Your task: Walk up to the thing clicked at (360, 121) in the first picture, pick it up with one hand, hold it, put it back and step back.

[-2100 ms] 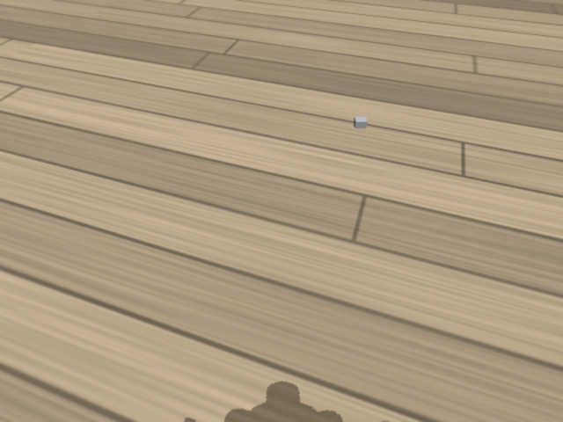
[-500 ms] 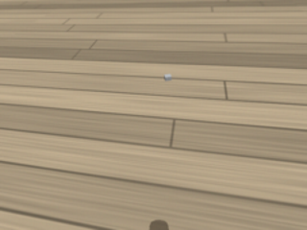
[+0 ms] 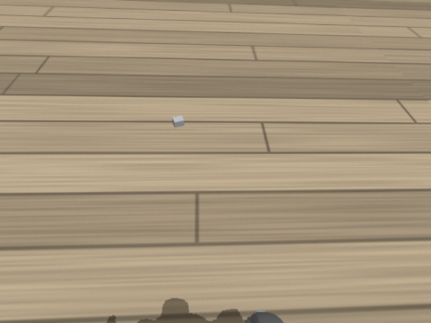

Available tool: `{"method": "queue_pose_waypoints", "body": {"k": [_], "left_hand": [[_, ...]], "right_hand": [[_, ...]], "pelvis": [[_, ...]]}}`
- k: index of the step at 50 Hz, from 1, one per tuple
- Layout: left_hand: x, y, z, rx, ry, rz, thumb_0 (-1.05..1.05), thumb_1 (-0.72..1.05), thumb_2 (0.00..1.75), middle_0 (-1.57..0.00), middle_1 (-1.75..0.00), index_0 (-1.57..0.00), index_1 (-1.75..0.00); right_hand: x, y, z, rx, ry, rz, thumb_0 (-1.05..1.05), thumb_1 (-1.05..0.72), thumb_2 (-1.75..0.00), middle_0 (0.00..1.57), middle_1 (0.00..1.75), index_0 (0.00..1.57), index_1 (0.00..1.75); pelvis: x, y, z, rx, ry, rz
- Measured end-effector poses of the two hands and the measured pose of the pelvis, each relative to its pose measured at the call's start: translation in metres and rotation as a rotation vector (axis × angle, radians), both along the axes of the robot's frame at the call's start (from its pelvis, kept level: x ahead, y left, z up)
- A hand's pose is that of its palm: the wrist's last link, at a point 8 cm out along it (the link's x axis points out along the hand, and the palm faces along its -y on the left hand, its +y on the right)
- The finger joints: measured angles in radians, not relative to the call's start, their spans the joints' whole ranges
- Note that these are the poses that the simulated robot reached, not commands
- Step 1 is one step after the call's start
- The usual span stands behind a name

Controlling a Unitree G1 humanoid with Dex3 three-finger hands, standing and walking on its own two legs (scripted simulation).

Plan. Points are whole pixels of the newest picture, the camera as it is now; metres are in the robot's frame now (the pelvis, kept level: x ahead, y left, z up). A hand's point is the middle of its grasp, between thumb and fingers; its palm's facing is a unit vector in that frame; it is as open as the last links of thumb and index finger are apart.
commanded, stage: walk up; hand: left
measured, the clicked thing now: (178, 121) +1.51 +0.22 -0.75
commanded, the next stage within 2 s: none
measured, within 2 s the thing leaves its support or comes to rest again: neither
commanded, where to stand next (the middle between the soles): +1.13 -0.02 m, yaw -1 degrees
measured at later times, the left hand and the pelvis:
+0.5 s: hand (123, 240) +0.33 +0.22 -0.13, palm faces -0.05 -0.93 -0.36, open 7.4 cm; pelvis +0.27 -0.04 +0.00, yaw -2 degrees
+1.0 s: hand (128, 160) +0.60 +0.26 -0.14, palm faces -0.11 -0.93 -0.35, open 7.4 cm; pelvis +0.51 -0.01 +0.00, yaw -2 degrees
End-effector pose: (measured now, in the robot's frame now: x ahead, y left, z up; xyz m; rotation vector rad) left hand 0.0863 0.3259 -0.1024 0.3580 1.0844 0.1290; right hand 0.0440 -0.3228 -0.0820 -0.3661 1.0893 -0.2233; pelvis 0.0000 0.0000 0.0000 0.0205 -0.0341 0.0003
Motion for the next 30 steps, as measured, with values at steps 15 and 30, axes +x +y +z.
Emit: {"method": "queue_pose_waypoints", "body": {"k": [15, 30], "left_hand": [[0.224, -0.065, 0.020, 0.042, -0.145, -0.049, 0.01, 0.90, 0.90, -0.20, -0.30, -0.20, -0.30], [0.260, -0.034, -0.005, 0.020, 0.077, 0.077, 0.01, 0.89, 0.90, -0.21, -0.31, -0.21, -0.30]], "right_hand": [[0.128, -0.048, -0.054, 0.068, 0.156, -0.075, 0.01, -0.90, -0.90, 0.20, 0.30, 0.20, 0.30], [0.364, -0.028, -0.017, 0.040, 0.019, 0.065, 0.01, -0.90, -0.90, 0.20, 0.30, 0.20, 0.30]], "pelvis": [[0.172, -0.048, -0.016, -0.003, -0.011, -0.028], [0.322, -0.029, -0.007, -0.063, 0.009, -0.027]]}}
